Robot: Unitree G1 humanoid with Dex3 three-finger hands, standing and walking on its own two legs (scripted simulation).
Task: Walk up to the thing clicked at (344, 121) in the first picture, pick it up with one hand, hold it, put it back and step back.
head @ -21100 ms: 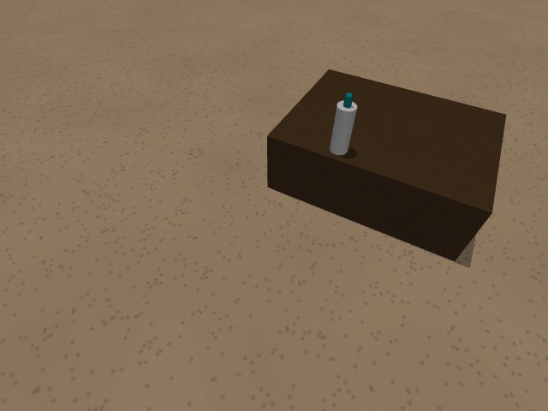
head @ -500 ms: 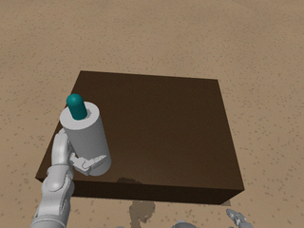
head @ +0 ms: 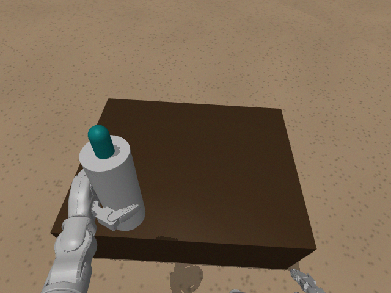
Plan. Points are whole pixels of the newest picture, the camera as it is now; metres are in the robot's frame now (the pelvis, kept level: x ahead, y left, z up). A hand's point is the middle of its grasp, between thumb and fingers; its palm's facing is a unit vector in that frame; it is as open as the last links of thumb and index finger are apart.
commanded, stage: hold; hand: left
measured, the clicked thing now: (115, 180) +0.33 +0.16 +0.07
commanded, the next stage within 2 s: none
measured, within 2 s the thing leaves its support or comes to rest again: neither
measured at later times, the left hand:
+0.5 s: hand (118, 195) +0.31 +0.16 +0.04, palm faces +0.08 -1.00 -0.05, open 11.2 cm
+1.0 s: hand (114, 193) +0.31 +0.16 +0.04, palm faces +0.09 -1.00 -0.03, open 11.2 cm
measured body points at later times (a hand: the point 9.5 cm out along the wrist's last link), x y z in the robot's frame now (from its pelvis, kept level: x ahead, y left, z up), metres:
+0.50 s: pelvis -0.01 -0.01 +0.00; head +0.03 +0.00 +0.45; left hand +0.30 +0.21 +0.05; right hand +0.12 -0.25 -0.10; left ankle -0.01 +0.12 -0.70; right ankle +0.03 -0.14 -0.70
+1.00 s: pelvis +0.00 +0.00 +0.01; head +0.03 +0.00 +0.45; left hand +0.30 +0.22 +0.05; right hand +0.13 -0.25 -0.10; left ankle -0.01 +0.12 -0.70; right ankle +0.03 -0.14 -0.70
